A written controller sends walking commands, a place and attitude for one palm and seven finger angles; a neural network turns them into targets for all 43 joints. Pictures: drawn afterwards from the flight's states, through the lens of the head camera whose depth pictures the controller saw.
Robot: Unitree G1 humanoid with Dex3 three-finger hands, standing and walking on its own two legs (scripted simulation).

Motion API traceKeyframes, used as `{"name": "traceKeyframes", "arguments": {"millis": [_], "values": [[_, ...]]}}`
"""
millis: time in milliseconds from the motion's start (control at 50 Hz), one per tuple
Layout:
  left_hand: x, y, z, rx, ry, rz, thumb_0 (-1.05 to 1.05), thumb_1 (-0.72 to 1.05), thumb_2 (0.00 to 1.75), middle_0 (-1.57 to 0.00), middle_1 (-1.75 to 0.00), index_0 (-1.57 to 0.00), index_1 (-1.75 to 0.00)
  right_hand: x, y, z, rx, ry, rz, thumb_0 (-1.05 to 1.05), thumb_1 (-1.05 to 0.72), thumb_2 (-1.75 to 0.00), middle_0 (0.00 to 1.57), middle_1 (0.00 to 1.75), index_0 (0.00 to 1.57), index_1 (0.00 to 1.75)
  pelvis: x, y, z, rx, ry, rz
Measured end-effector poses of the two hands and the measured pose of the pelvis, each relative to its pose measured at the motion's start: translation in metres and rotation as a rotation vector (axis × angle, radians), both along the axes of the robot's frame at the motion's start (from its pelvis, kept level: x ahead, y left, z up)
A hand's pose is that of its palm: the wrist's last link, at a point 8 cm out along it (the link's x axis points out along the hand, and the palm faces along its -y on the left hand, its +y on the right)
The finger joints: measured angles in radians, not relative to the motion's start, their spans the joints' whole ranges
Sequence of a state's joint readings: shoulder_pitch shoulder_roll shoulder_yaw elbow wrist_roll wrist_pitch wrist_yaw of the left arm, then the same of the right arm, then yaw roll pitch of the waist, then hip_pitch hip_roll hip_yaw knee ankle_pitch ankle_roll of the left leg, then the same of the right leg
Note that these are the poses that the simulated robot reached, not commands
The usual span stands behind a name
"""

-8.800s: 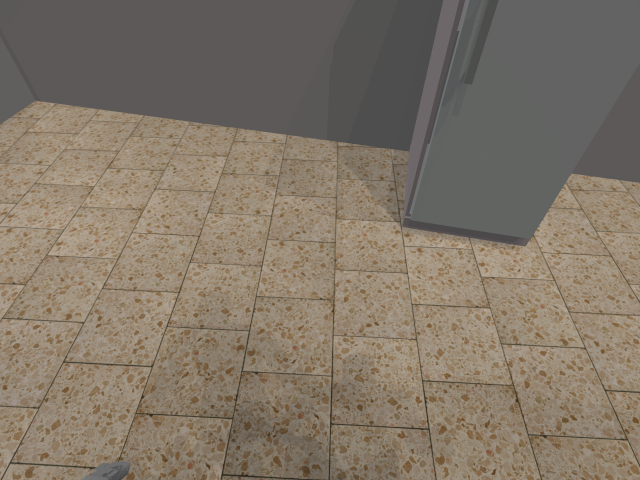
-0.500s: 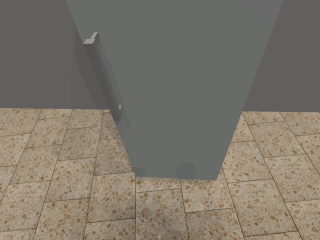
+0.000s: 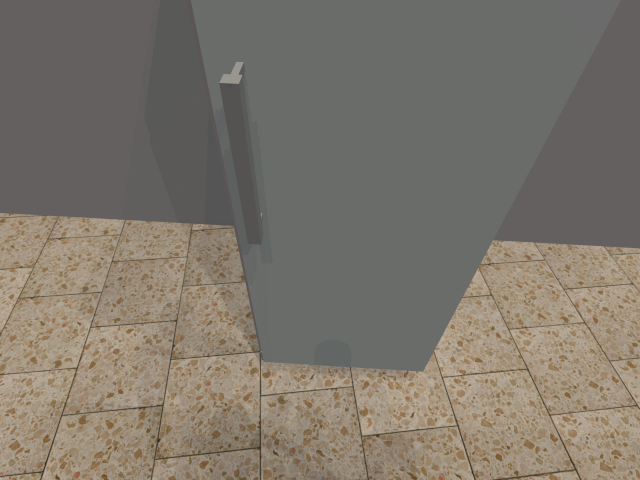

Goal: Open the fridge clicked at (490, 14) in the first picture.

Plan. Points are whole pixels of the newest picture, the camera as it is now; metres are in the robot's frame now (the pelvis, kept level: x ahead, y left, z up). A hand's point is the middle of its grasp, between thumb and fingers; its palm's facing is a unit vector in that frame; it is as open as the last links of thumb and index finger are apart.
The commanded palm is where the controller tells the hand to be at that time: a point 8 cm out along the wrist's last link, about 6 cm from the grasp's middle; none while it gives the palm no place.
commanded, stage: come to a stop and stand still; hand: left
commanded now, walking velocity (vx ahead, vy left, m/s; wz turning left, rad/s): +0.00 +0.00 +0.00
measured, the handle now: (248, 165) +0.53 +0.15 +0.10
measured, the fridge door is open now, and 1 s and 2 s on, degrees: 0 0 0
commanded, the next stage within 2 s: look again from close up in 0.16 s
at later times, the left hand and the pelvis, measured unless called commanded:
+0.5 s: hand out of the picture +0.00 +0.18 -0.17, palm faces +0.02 -0.97 -0.23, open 7.4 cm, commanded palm none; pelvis -0.01 +0.01 -0.01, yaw +1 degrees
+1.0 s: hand out of the picture -0.01 +0.15 -0.17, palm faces +0.03 -0.98 -0.20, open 7.3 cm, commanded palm none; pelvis -0.01 -0.03 +0.00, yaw +0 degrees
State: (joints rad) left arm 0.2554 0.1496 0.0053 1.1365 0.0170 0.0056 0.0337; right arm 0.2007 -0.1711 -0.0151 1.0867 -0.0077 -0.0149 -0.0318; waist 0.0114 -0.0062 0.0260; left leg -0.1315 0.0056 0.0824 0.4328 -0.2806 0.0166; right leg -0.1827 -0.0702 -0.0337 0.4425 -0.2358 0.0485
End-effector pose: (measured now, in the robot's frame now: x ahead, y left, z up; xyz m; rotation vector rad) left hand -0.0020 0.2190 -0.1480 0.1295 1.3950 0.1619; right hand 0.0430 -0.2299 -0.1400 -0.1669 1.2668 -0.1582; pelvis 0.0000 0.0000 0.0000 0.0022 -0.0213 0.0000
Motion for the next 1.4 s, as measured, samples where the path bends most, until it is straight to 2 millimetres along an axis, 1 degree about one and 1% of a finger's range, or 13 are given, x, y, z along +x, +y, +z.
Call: {"name": "traceKeyframes", "arguments": {"millis": [120, 220, 280, 320, 400, 480, 600, 780, 920, 1140, 1400], "values": [[0.008, 0.006, 0.0, 0.003, -0.016, -0.008, 0.01, 0.92, 0.9, -0.2, -0.3, -0.2, -0.3, -0.031, 0.005, 0.0, 0.004, 0.081, -0.014, 0.0, -0.93, -0.9, 0.2, 0.3, 0.2, 0.3, -0.001, 0.002, 0.001, -0.001, -0.007, 0.001], [0.008, 0.007, 0.001, 0.007, -0.013, -0.013, 0.0, 0.92, 0.9, -0.2, -0.3, -0.2, -0.3, -0.057, 0.014, -0.003, 0.027, 0.144, -0.032, 0.0, -0.92, -0.9, 0.2, 0.3, 0.2, 0.3, -0.002, 0.003, 0.002, -0.001, -0.01, 0.002], [0.006, 0.007, 0.002, 0.015, -0.008, -0.022, 0.0, 0.92, 0.9, -0.2, -0.3, -0.2, -0.3, -0.069, 0.019, -0.005, 0.044, 0.169, -0.039, 0.0, -0.91, -0.9, 0.2, 0.3, 0.2, 0.3, -0.004, 0.003, 0.002, -0.005, -0.005, 0.003], [0.003, 0.008, 0.001, 0.024, -0.014, -0.036, 0.0, 0.91, 0.9, -0.2, -0.3, -0.2, -0.3, -0.072, 0.022, -0.008, 0.055, 0.161, -0.033, 0.01, -0.91, -0.9, 0.2, 0.3, 0.2, 0.3, -0.007, 0.004, -0.001, -0.008, 0.001, 0.004], [-0.002, 0.011, 0.002, 0.033, -0.02, -0.039, 0.0, 0.91, 0.9, -0.2, -0.3, -0.2, -0.3, -0.071, 0.027, -0.015, 0.074, 0.128, -0.013, 0.01, -0.91, -0.9, 0.2, 0.3, 0.2, 0.3, -0.011, 0.007, -0.005, -0.004, 0.0, 0.011], [-0.006, 0.013, 0.005, 0.047, -0.031, -0.027, 0.0, 0.91, 0.9, -0.2, -0.3, -0.2, -0.3, -0.064, 0.029, -0.02, 0.086, 0.094, -0.001, 0.01, -0.91, -0.9, 0.2, 0.3, 0.2, 0.3, -0.012, 0.006, -0.007, 0.001, -0.008, 0.012], [-0.009, 0.009, 0.008, 0.054, -0.042, -0.021, 0.0, 0.91, 0.9, -0.2, -0.3, -0.2, -0.3, -0.057, 0.017, -0.021, 0.078, 0.066, 0.0, 0.02, -0.92, -0.9, 0.2, 0.3, 0.2, 0.3, -0.012, 0.001, -0.006, 0.009, -0.011, 0.005], [-0.014, -0.009, 0.007, 0.029, -0.031, -0.019, 0.0, 0.91, 0.9, -0.2, -0.3, -0.2, -0.3, -0.052, -0.002, -0.015, 0.055, 0.062, 0.007, 0.01, -0.91, -0.9, 0.19, 0.3, 0.2, 0.3, -0.015, -0.012, -0.003, 0.012, -0.004, 0.003], [-0.017, -0.02, 0.005, 0.016, -0.017, -0.013, 0.0, 0.91, 0.9, -0.2, -0.3, -0.2, -0.3, -0.052, -0.012, -0.012, 0.046, 0.081, 0.01, 0.01, -0.91, -0.9, 0.19, 0.3, 0.2, 0.3, -0.014, -0.021, -0.002, 0.01, -0.001, 0.005], [-0.013, -0.027, 0.005, 0.017, -0.019, -0.008, 0.0, 0.91, 0.9, -0.2, -0.3, -0.2, -0.3, -0.053, -0.018, -0.011, 0.05, 0.108, 0.014, 0.01, -0.91, -0.9, 0.19, 0.3, 0.2, 0.3, -0.013, -0.031, -0.002, 0.008, 0.003, 0.012], [-0.001, -0.026, 0.005, 0.022, -0.042, -0.005, 0.0, 0.91, 0.9, -0.2, -0.3, -0.2, -0.3, -0.048, -0.021, -0.009, 0.042, 0.11, 0.019, 0.01, -0.91, -0.9, 0.19, 0.3, 0.2, 0.3, -0.009, -0.034, -0.001, 0.006, 0.003, 0.017]]}}
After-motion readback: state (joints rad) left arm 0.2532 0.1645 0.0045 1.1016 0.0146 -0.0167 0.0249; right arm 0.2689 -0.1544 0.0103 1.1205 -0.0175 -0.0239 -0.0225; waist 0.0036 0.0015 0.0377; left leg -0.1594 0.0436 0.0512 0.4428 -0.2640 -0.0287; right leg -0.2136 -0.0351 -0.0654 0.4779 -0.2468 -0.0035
